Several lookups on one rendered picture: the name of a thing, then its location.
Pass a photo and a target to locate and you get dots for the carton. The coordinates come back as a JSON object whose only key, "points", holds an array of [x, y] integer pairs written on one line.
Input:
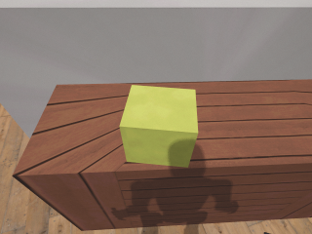
{"points": [[159, 125]]}

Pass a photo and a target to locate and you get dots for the pedestal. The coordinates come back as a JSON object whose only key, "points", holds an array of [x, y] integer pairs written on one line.
{"points": [[252, 159]]}

